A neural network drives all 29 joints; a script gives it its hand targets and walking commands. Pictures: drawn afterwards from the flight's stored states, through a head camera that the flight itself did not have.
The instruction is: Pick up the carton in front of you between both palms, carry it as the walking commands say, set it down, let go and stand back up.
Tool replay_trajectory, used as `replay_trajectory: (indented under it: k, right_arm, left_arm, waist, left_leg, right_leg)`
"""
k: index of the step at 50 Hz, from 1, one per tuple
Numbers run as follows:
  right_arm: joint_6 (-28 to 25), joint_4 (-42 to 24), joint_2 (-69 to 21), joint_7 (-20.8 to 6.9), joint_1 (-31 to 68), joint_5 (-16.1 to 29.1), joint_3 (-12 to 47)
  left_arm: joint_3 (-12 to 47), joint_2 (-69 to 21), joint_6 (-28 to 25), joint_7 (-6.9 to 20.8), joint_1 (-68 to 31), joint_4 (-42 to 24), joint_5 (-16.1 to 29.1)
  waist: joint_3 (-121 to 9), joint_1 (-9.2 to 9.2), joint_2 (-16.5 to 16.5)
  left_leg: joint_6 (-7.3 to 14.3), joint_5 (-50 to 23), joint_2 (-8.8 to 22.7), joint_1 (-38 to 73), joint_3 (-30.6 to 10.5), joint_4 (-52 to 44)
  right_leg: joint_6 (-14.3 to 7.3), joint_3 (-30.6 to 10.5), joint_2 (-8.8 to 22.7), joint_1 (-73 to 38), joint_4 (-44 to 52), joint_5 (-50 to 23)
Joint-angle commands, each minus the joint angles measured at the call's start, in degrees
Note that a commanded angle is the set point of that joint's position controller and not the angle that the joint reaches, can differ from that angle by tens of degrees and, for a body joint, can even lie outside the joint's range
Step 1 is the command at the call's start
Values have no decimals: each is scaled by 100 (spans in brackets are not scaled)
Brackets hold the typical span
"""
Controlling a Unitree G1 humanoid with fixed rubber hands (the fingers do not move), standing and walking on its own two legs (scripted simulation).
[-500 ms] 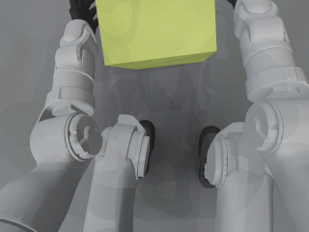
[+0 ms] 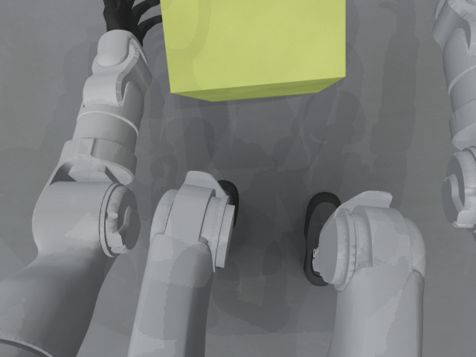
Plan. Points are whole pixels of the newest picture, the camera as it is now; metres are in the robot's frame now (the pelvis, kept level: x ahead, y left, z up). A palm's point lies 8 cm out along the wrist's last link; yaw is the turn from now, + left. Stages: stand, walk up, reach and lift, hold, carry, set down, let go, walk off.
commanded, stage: set down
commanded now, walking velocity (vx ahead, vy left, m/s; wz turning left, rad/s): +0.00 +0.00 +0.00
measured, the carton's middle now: (256, 26) +0.54 +0.04 -0.25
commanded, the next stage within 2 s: let go in 0.92 s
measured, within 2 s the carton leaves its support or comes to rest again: neither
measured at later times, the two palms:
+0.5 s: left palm out of the picture +0.51 +0.20 +0.02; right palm out of the picture +0.58 -0.19 +0.01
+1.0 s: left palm out of the picture +0.50 +0.20 +0.16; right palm out of the picture +0.57 -0.19 +0.16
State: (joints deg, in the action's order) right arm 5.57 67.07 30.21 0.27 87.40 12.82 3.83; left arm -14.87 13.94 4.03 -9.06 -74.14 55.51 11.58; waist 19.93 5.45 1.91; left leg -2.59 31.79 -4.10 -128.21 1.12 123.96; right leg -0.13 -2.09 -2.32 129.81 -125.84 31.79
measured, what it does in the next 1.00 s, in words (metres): rises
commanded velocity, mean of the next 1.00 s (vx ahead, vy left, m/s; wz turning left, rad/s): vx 0.00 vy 0.00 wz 0.00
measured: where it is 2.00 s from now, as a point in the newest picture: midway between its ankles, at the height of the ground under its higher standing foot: (266, 246)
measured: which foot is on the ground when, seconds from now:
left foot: down 0.00-1.00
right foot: down 0.00-1.00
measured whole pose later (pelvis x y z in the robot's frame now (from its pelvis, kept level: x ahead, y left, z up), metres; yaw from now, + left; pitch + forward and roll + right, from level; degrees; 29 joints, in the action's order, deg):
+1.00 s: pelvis +0.04 -0.01 +0.26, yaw -2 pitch +45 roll +3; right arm 10.1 57.1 20.6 -2.7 67.8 -4.0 -12.0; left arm -22.3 6.4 8.6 -4.4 -53.0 40.7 1.0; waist -4.9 7.1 -0.8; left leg -1.8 20.3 -2.2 -93.0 -1.2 67.8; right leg -0.6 -2.7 -2.5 94.5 -69.5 20.3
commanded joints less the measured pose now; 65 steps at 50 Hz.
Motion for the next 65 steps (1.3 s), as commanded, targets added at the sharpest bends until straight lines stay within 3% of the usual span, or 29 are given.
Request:
replay_trajectory:
  k: [1,2,3,4,7,8,15,16,17,18,19,20,21,22,23,26,27,30,33,37,38,39,43,44,45,46,48,56,65]
  right_arm:
    - [56,-283,562,34,1235,-264,-139]
    - [2,-1108,639,64,1533,-388,-447]
    - [85,-789,447,92,1266,-339,-302]
    - [44,-1376,492,122,1307,-392,-479]
    - [139,-1278,450,125,1058,-582,-846]
    - [222,-1317,225,119,1198,-746,-673]
    - [275,-844,71,-52,482,-975,-1064]
    - [236,-945,-33,-74,368,-1116,-1202]
    - [234,-1012,146,-94,506,-1231,-1342]
    - [227,-1064,58,-78,418,-1114,-1203]
    - [208,-979,164,-112,515,-1146,-1275]
    - [229,-1071,158,-147,390,-1167,-1035]
    - [231,-1415,209,-146,626,-1218,-1288]
    - [267,-1381,26,-150,672,-1051,-1038]
    - [301,-1241,70,-182,573,-1113,-1209]
    - [422,-1249,-49,-212,369,-1070,-1124]
    - [436,-1490,5,-201,719,-1226,-1163]
    - [501,-1846,-72,-171,382,-1110,-1160]
    - [508,-1781,43,-181,140,-1427,-1360]
    - [502,-1827,-213,-210,209,-1408,-1178]
    - [464,-1775,-271,-180,173,-1284,-1343]
    - [495,-1770,-486,-217,222,-1176,-1142]
    - [474,-1380,-270,-247,-410,-1610,-1482]
    - [444,-1411,-427,-291,-581,-1605,-1415]
    - [379,-1348,-299,-338,-614,-1755,-1678]
    - [369,-1817,-306,-345,-308,-1544,-1442]
    - [310,-1739,-458,-306,-265,-1712,-1717]
    - [240,-2498,-1196,167,-2530,-2201,-1999]
    - [-111,-3820,-1464,311,-4544,-1775,-1629]
  left_arm:
    - [-152,663,71,-92,-1017,-1001,9]
    - [33,456,95,-80,-945,-1196,85]
    - [-327,870,92,-105,-941,-1195,-164]
    - [-134,645,124,-132,-749,-1311,-212]
    - [-82,391,225,-183,-534,-1394,-156]
    - [-388,586,259,-147,-766,-1595,-332]
    - [-345,136,304,-85,-315,-1496,-463]
    - [-513,81,269,-64,127,-1392,-622]
    - [-294,45,326,-21,-362,-1651,-498]
    - [-469,-118,329,-30,111,-1395,-581]
    - [-228,-119,330,-15,-228,-1597,-457]
    - [-546,8,316,-38,207,-1570,-563]
    - [-506,184,290,-40,-46,-1967,-494]
    - [-524,138,319,-32,65,-1765,-609]
    - [-392,-42,373,9,-89,-1767,-512]
    - [-447,76,442,62,192,-1843,-588]
    - [-608,126,486,70,173,-1850,-535]
    - [-533,46,501,142,363,-2291,-594]
    - [-549,39,516,179,762,-2224,-545]
    - [-828,282,462,278,685,-2217,-748]
    - [-668,149,455,317,501,-2185,-823]
    - [-593,-108,447,366,622,-2182,-742]
    - [-610,-139,449,377,985,-2182,-796]
    - [-823,-150,456,414,1371,-1662,-921]
    - [-676,-384,425,404,1136,-2062,-920]
    - [-999,92,398,416,1373,-1999,-1097]
    - [-884,-14,329,454,1005,-2106,-1043]
    - [-572,-37,165,944,2869,-2419,-1604]
    - [304,97,-103,1358,4665,-2802,-1438]
  waist:
    - [-7646,218,-979]
    - [-7980,54,-782]
    - [-7714,281,-915]
    - [-8506,16,-947]
    - [-8122,-5,-555]
    - [-8242,168,-1082]
    - [-7564,131,-768]
    - [-7337,351,-763]
    - [-7524,-45,-837]
    - [-7773,304,-704]
    - [-7652,-6,-705]
    - [-8074,401,-1127]
    - [-7984,246,-1078]
    - [-8075,465,-1150]
    - [-7714,243,-958]
    - [-7855,413,-1010]
    - [-8375,324,-1521]
    - [-8641,511,-976]
    - [-8901,132,-1341]
    - [-8027,582,-1463]
    - [-8078,308,-1057]
    - [-8097,576,-1049]
    - [-8504,144,-1147]
    - [-7882,312,-1148]
    - [-7914,40,-964]
    - [-8333,582,-1051]
    - [-7924,300,-1322]
    - [-7815,123,-854]
    - [-6585,98,-289]
  left_leg:
    - [-130,-1712,105,3332,290,-1191]
    - [-127,-1972,116,3674,208,-1276]
    - [-117,-1796,79,3035,402,-1212]
    - [-100,-1894,31,3665,334,-1385]
    - [-150,-1944,-16,3805,326,-1627]
    - [-40,-1865,-51,3601,383,-1757]
    - [-143,-1782,-57,3568,308,-2633]
    - [-146,-1852,-62,3578,331,-2822]
    - [-159,-1945,-24,3502,265,-2757]
    - [-184,-2192,-52,3703,415,-2780]
    - [-210,-1922,-5,3634,271,-2950]
    - [-165,-2026,-54,4078,353,-3006]
    - [-141,-1909,-48,4009,273,-3224]
    - [-163,-2026,-36,3939,390,-3252]
    - [-158,-1976,10,3696,321,-3303]
    - [-162,-1719,-10,3726,451,-3764]
    - [-116,-2135,-14,3937,356,-3759]
    - [-177,-2515,-85,4128,563,-4109]
    - [-114,-2659,-112,4246,385,-4411]
    - [-56,-2210,-45,4268,374,-5058]
    - [-119,-2314,-17,4197,457,-5003]
    - [-124,-2539,-22,4613,490,-5021]
    - [-133,-2941,-81,4951,305,-5504]
    - [-100,-3011,25,5177,257,-5688]
    - [-194,-2810,-12,5194,284,-5831]
    - [-122,-2699,2,5519,374,-5975]
    - [-72,-2710,-26,5359,255,-6282]
    - [36,-3318,-1,6626,175,-7007]
    - [106,-3462,176,8921,-132,-7869]
  right_leg:
    - [-48,18,220,-4220,1215,-1227]
    - [-45,188,178,-4051,1208,-1363]
    - [-68,-58,157,-4325,1339,-1458]
    - [-39,135,38,-4652,1396,-1669]
    - [-134,248,38,-4089,1637,-1440]
    - [-43,159,-62,-4452,1860,-1451]
    - [-130,250,-129,-3964,2609,-1241]
    - [-70,237,-166,-3930,2739,-1273]
    - [-78,257,-141,-4037,2802,-1392]
    - [-76,163,-128,-4281,2897,-1637]
    - [-123,322,-174,-4178,2905,-1503]
    - [-13,280,-133,-4548,3001,-1456]
    - [-8,375,-138,-4455,3113,-1329]
    - [-21,295,-169,-4879,3222,-1533]
    - [-53,261,-167,-4737,3308,-1572]
    - [-27,235,-186,-5324,3647,-1462]
    - [82,241,-179,-5689,3682,-1866]
    - [13,85,-231,-6420,4087,-2445]
    - [38,81,-230,-6869,4323,-2880]
    - [109,93,-155,-6846,4854,-2210]
    - [62,-23,-184,-6988,5007,-2459]
    - [125,-30,-149,-7045,5078,-2549]
    - [78,1,-170,-7574,5409,-3141]
    - [115,-48,-149,-7316,5662,-3037]
    - [43,52,-171,-7297,5802,-2817]
    - [97,-52,-153,-7817,5941,-2617]
    - [154,42,-148,-7792,6123,-2803]
    - [174,-188,-110,-8849,7094,-3912]
    - [113,-17,-104,-9079,8149,-2979]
